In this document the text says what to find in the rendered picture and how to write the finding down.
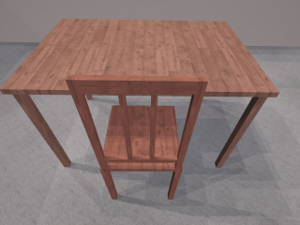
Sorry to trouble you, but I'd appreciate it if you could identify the table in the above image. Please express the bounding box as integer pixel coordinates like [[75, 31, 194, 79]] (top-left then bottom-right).
[[0, 18, 279, 168]]

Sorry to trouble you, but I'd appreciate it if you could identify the chair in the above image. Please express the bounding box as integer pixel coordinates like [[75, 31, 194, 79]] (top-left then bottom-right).
[[66, 75, 208, 200]]

